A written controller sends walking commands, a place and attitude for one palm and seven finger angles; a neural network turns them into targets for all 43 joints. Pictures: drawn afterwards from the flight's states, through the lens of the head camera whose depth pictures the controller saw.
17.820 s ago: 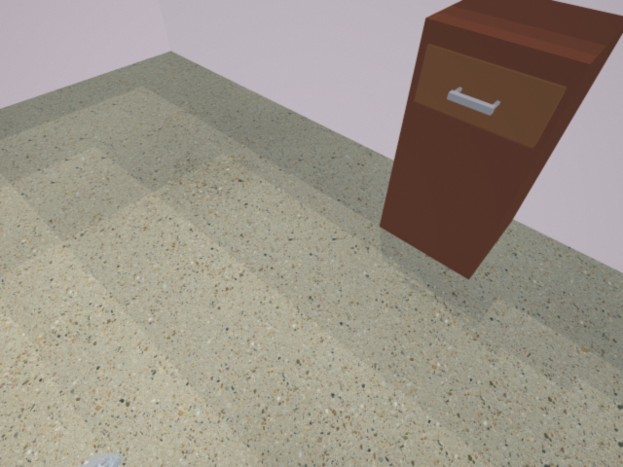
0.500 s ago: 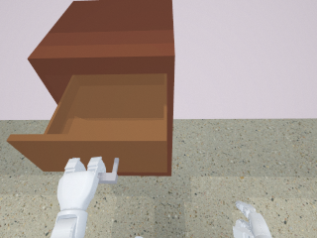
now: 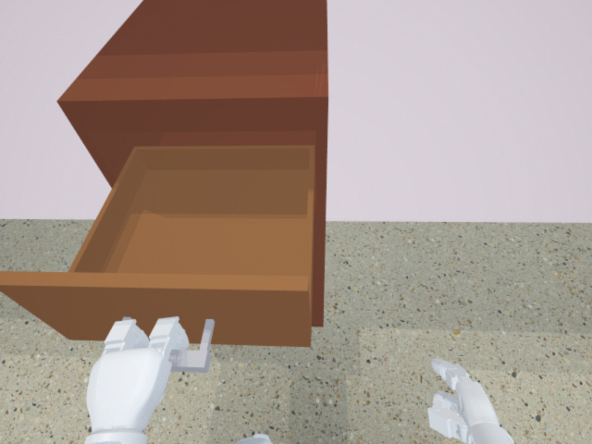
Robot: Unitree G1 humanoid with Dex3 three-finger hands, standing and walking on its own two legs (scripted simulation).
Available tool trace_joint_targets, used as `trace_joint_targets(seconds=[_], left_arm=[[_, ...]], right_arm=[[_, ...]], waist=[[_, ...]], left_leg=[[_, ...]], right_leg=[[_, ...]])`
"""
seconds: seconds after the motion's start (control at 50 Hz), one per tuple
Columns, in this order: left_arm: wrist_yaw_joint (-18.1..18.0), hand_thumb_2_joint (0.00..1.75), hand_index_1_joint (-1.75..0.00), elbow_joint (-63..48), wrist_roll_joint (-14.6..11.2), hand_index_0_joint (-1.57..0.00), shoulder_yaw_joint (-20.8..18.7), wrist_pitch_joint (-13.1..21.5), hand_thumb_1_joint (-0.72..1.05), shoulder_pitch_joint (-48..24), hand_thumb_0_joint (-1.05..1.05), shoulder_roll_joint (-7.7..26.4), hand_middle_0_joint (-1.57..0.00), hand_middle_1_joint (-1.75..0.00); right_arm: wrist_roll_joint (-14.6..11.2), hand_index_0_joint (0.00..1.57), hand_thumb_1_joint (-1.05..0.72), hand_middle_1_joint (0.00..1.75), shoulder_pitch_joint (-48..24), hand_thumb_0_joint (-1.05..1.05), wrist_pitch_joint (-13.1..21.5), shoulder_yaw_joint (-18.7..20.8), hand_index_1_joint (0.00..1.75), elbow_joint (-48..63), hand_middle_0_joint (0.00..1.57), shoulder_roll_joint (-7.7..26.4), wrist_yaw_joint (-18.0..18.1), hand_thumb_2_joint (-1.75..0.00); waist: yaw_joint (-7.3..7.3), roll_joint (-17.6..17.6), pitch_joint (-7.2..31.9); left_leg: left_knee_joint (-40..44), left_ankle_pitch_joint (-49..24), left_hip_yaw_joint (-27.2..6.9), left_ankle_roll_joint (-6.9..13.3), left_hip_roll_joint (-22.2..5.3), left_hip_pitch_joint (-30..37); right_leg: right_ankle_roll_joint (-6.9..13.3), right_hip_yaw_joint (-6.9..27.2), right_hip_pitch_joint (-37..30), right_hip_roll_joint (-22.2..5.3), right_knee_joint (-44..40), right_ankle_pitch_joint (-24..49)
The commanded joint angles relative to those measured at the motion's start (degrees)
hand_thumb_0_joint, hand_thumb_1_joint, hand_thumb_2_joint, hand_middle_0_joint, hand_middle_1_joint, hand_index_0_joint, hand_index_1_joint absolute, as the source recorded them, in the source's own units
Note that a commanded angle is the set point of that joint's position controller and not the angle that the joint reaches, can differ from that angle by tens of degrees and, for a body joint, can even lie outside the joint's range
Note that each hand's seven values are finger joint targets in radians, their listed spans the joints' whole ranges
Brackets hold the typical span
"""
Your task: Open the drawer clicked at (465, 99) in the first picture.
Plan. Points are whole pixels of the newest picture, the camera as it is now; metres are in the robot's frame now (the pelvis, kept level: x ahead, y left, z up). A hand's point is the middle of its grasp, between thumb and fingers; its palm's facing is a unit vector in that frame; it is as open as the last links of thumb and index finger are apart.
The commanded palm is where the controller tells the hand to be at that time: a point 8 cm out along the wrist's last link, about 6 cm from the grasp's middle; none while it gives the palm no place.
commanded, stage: pull the drawer open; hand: left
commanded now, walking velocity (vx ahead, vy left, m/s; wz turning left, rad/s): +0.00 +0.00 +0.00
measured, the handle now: (162, 343) +0.24 +0.21 +0.01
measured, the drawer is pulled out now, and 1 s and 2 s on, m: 0.30 0.30 0.29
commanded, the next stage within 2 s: open the thumb to release the handle in 0.06 s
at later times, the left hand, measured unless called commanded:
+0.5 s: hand (154, 384) +0.20 +0.21 -0.01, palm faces +0.03 -0.10 -0.99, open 8.7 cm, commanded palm +0.18 +0.22 +0.04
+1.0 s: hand (154, 386) +0.20 +0.21 -0.01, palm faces +0.04 -0.10 -0.99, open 13.8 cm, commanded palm +0.18 +0.21 +0.04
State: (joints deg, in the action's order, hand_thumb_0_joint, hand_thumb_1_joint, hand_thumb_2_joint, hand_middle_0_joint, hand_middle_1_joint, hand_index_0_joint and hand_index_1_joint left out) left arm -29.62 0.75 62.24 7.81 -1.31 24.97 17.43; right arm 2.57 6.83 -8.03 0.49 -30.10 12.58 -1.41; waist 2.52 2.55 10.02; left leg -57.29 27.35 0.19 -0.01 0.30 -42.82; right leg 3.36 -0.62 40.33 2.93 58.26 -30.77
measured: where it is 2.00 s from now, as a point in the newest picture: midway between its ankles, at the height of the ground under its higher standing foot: outside the picture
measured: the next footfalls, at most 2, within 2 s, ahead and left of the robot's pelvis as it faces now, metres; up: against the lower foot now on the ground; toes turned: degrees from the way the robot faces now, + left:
none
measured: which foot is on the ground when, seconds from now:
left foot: down 0.00-1.00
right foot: down 0.00-1.00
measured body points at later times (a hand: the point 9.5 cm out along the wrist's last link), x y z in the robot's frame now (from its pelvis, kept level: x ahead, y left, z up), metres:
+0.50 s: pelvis +0.00 +0.00 +0.00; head +0.04 -0.03 +0.45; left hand +0.19 +0.21 +0.04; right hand +0.20 -0.22 -0.11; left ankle +0.01 +0.12 -0.67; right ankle -0.02 -0.09 -0.67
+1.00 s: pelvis -0.01 +0.00 +0.00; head +0.02 -0.03 +0.45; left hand +0.19 +0.21 +0.04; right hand +0.19 -0.23 -0.11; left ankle +0.01 +0.12 -0.67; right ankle -0.02 -0.09 -0.67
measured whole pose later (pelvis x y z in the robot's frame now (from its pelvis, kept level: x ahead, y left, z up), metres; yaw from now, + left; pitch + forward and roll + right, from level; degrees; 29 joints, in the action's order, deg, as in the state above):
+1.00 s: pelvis -0.01 +0.00 +0.00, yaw +1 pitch +12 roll +1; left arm -30.5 4.6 62.1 8.6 -2.0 19.9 17.1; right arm 2.1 7.2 -8.2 1.1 -32.2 13.0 0.7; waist 3.0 2.8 9.9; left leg -57.5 26.1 -1.0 -0.4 0.6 -43.9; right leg 3.7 -1.8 41.1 2.7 58.5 -30.0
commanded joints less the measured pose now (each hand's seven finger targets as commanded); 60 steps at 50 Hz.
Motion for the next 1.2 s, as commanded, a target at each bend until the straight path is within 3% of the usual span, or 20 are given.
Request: trace_joint_targets(seconds=[0.0,0.08,0.12,0.14,0.18,0.2,0.28,0.36,0.38,0.54,0.58,0.6,0.62,0.74,0.78,0.9,0.98,1.04,1.08,1.18], left_arm=[[-2.58,0.9,-1.35,-11.09,-1.25,-0.4,-6.56,0.0,0.9,8.59,0.0,6.68,-0.4,-1.35],[-2.46,0.9,-1.35,-13.21,-1.83,-0.4,-8.7,0.96,0.9,14.92,0.0,8.35,-0.4,-1.35],[-2.19,0.9,-1.35,-14.4,-2.1,-0.4,-8.26,1.51,0.9,17.06,0.0,7.94,-0.4,-1.35],[-2.68,0.9,-1.35,-13.8,-0.45,-0.4,-6.53,1.06,0.9,-3.2,0.0,8.13,-0.4,-1.35],[-4.09,0.84,-1.34,-11.86,0.34,-0.39,-10.8,1.41,0.76,-1.21,0.0,10.24,-0.39,-1.34],[-4.25,0.81,-1.33,-8.8,-0.01,-0.38,-9.48,0.91,0.69,2.32,0.0,8.11,-0.38,-1.33],[-4.53,0.69,-1.3,-9.84,-0.5,-0.36,-10.23,-0.51,0.41,-0.76,0.0,9.77,-0.36,-1.3],[-3.62,0.57,-1.27,-7.74,-1.06,-0.35,-8.12,-2.2,0.13,-2.34,0.0,8.59,-0.35,-1.27],[-3.36,0.54,-1.26,-7.71,-1.0,-0.34,-8.92,-2.09,0.06,-2.52,0.0,9.51,-0.34,-1.26],[-1.61,0.3,-1.2,-6.0,-0.97,-0.3,-7.92,-1.32,-0.5,-5.29,0.0,9.14,-0.3,-1.2],[-1.78,0.3,-1.2,-7.17,-0.75,-0.3,-8.42,-0.72,-0.5,-5.31,0.0,9.51,-0.3,-1.2],[-1.68,0.3,-1.2,-7.24,-0.87,-0.3,-6.38,-0.57,-0.5,-3.97,0.0,7.6,-0.3,-1.2],[-1.84,0.3,-1.2,-7.42,-0.76,-0.3,-7.9,-0.11,-0.5,-4.35,0.0,8.99,-0.3,-1.2],[-2.18,0.3,-1.2,-6.48,-0.64,-0.3,-6.41,0.04,-0.5,-3.13,0.0,7.31,-0.3,-1.2],[-2.39,0.3,-1.2,-7.26,-0.36,-0.3,-8.31,0.13,-0.5,-6.22,0.0,9.35,-0.3,-1.2],[-2.67,0.3,-1.2,-6.02,-0.06,-0.3,-5.32,-1.01,-0.5,-9.64,0.0,7.1,-0.3,-1.2],[-2.38,0.3,-1.2,-4.75,-0.18,-0.3,-6.99,-1.71,-0.5,-12.63,0.0,9.13,-0.3,-1.2],[-2.05,0.3,-1.2,-4.47,-0.06,-0.3,-4.5,-1.97,-0.5,-16.39,0.0,7.49,-0.3,-1.2],[-1.85,0.3,-1.2,-7.53,-0.47,-0.3,-5.55,-2.19,-0.5,-16.72,0.0,9.03,-0.3,-1.2],[-0.54,0.3,-1.2,-11.68,-2.24,-0.3,-6.6,-2.3,-0.5,-12.59,0.0,10.15,-0.3,-1.2]], right_arm=[[-0.23,0.2,-0.9,0.3,-6.58,0.0,3.06,2.0,0.3,10.01,0.2,5.47,0.0,-0.9],[-0.08,0.2,-0.9,0.3,-6.9,0.0,3.3,1.6,0.3,10.52,0.2,5.4,-0.71,-0.9],[-0.01,0.2,-0.9,0.3,-6.97,0.0,3.29,1.58,0.3,10.83,0.2,5.65,-1.1,-0.9],[0.52,0.2,-0.9,0.3,-7.21,0.0,2.53,1.96,0.3,8.27,0.2,6.45,-0.41,-0.9],[0.89,0.2,-0.9,0.3,-6.16,0.0,3.14,2.51,0.3,8.51,0.2,5.95,0.51,-0.9],[0.51,0.2,-0.9,0.3,-5.56,0.0,3.45,2.63,0.3,8.61,0.2,5.69,0.71,-0.9],[0.1,0.2,-0.9,0.3,-5.69,0.0,3.11,2.69,0.3,7.87,0.2,6.0,1.16,-0.9],[-0.51,0.2,-0.9,0.3,-5.96,0.0,2.8,2.34,0.3,7.63,0.2,5.99,1.88,-0.9],[-0.46,0.2,-0.9,0.3,-6.43,0.0,2.76,2.12,0.3,7.4,0.2,5.86,2.06,-0.9],[-0.64,0.2,-0.9,0.3,-6.12,0.0,3.17,1.98,0.3,7.25,0.2,5.42,2.77,-0.9],[-0.4,0.2,-0.9,0.3,-6.65,0.0,3.21,1.81,0.3,7.24,0.2,5.41,2.52,-0.9],[-0.46,0.2,-0.9,0.3,-6.24,0.0,3.37,2.04,0.3,7.62,0.2,5.25,2.38,-0.9],[-0.32,0.2,-0.9,0.3,-6.38,0.0,3.26,1.99,0.3,7.35,0.2,5.35,2.17,-0.9],[-0.18,0.2,-0.9,0.3,-6.44,0.0,3.15,2.23,0.3,7.96,0.2,5.45,1.87,-0.9],[-0.1,0.2,-0.9,0.3,-6.88,0.0,2.99,2.1,0.3,7.49,0.2,5.6,1.92,-0.9],[-0.32,0.2,-0.9,0.3,-6.05,0.0,2.88,2.56,0.3,7.31,0.2,5.58,2.18,-0.9],[-0.44,0.2,-0.9,0.3,-6.85,0.0,2.69,2.06,0.3,6.54,0.2,5.63,2.83,-0.9],[-0.61,0.2,-0.9,0.3,-6.25,0.0,2.81,2.31,0.3,6.09,0.2,5.45,3.13,-0.9],[-0.59,0.2,-0.9,0.3,-6.64,0.0,2.75,2.06,0.3,6.54,0.2,5.39,3.29,-0.9],[-0.81,0.2,-0.9,0.3,-7.06,0.0,2.92,1.7,0.3,7.31,0.2,5.17,3.39,-0.9]], waist=[[1.66,-3.0,8.1],[3.27,-2.59,10.94],[3.02,-2.18,9.12],[-2.14,-2.91,7.09],[0.45,-2.68,9.7],[0.31,-2.94,9.09],[0.8,-2.32,13.93],[-0.08,-4.8,10.38],[0.65,-5.54,11.49],[0.15,-4.39,7.8],[0.83,-2.55,10.06],[0.37,-1.82,8.63],[0.63,-2.44,9.35],[0.28,-4.19,7.76],[0.64,-3.24,9.86],[-0.67,-3.48,8.41],[-0.35,-4.5,9.2],[-1.21,-2.53,8.65],[-0.21,-1.83,11.7],[0.43,-1.74,10.85]], left_leg=[[5.51,-15.62,0.16,2.01,2.48,8.26],[4.96,-18.66,0.35,1.83,2.56,8.44],[4.67,-18.68,0.35,1.83,2.66,7.45],[3.15,-15.41,-0.47,2.15,2.3,6.13],[2.91,-13.88,-0.01,1.97,2.52,6.4],[2.96,-13.9,0.18,2.14,2.52,5.81],[3.19,-16.39,0.43,1.94,2.77,8.01],[4.65,-14.83,0.26,2.16,2.63,7.18],[4.75,-14.81,0.52,2.14,2.77,7.13],[6.29,-11.29,0.45,2.31,2.6,7.26],[6.19,-12.38,0.57,2.14,2.68,8.22],[6.21,-12.55,0.49,2.28,2.62,8.48],[5.9,-13.15,0.41,2.16,2.6,8.65],[5.31,-11.65,0.26,2.29,2.79,6.47],[5.1,-11.97,0.33,2.13,2.74,6.83],[5.41,-11.03,-0.01,2.36,2.51,7.65],[5.69,-10.27,0.16,2.29,2.68,6.88],[6.28,-9.63,0.1,2.5,2.44,8.27],[7.14,-10.6,0.19,2.48,2.58,10.17],[9.17,-13.38,0.28,2.47,2.57,12.66]], right_leg=[[-0.41,2.75,-5.07,-0.68,-9.99,25.53],[-0.28,3.8,-6.93,-0.77,-8.7,30.12],[-0.31,4.09,-6.49,-0.94,-8.59,31.67],[-0.75,4.31,-1.1,-1.42,-8.65,28.47],[-0.79,4.15,-1.75,-0.98,-8.65,24.94],[-0.81,3.21,-2.69,-0.97,-8.69,25.52],[-0.89,3.92,-4.83,-1.09,-8.44,28.68],[-1.19,3.06,-5.51,-1.08,-10.21,27.42],[-1.44,3.37,-6.19,-1.24,-10.24,27.44],[-1.44,3.51,-5.25,-1.36,-12.95,20.66],[-1.22,3.41,-5.56,-1.44,-12.24,21.35],[-1.08,3.03,-5.13,-1.36,-12.46,21.95],[-1.07,3.18,-4.76,-1.25,-12.1,22.33],[-1.24,3.41,-4.35,-1.42,-12.03,21.52],[-1.19,3.92,-4.3,-1.58,-11.5,21.63],[-1.11,2.65,-2.64,-1.18,-12.12,18.58],[-1.42,3.67,-3.53,-1.47,-12.76,17.98],[-1.24,2.83,-2.5,-1.37,-13.5,15.69],[-1.21,2.81,-4.73,-1.38,-13.86,15.91],[-1.25,3.01,-8.32,-1.44,-15.58,20.25]])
